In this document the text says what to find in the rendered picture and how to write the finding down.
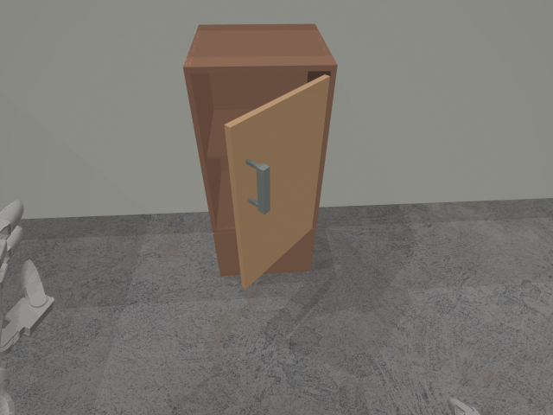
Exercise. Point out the cupboard door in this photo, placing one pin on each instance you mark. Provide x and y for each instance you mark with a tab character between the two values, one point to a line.
285	134

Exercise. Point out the robot right hand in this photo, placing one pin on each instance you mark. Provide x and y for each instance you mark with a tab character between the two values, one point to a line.
459	408

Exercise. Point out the robot left hand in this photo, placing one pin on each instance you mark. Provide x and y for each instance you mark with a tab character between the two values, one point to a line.
30	310

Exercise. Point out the handle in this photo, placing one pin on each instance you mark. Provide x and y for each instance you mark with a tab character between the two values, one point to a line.
263	186

